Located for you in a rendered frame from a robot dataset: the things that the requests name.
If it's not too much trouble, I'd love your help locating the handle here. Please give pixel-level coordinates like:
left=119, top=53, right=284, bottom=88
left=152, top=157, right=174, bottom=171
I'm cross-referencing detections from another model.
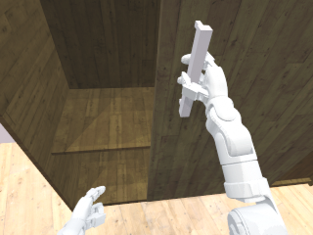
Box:
left=179, top=21, right=213, bottom=118

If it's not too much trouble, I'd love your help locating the right robot hand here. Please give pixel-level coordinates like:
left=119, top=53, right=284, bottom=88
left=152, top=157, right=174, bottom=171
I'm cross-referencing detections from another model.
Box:
left=177, top=52, right=228, bottom=107

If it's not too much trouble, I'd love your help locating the left robot hand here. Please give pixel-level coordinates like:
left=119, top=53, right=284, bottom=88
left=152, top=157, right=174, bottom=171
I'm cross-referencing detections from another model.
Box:
left=70, top=186, right=106, bottom=230

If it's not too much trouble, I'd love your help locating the robot right forearm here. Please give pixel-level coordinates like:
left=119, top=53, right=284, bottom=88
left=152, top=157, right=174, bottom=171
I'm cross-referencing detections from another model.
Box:
left=205, top=96, right=289, bottom=235

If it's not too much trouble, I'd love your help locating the right robot upper arm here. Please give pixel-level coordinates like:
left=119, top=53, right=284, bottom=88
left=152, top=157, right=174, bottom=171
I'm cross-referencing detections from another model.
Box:
left=227, top=203, right=288, bottom=235

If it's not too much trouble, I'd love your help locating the wardrobe door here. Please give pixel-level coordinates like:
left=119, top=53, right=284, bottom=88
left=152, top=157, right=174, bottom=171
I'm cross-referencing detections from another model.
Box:
left=277, top=151, right=313, bottom=181
left=147, top=0, right=313, bottom=202

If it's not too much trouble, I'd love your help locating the robot left forearm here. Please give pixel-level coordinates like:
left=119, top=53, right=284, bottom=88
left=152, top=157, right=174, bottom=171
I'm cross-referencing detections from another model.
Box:
left=57, top=218, right=86, bottom=235

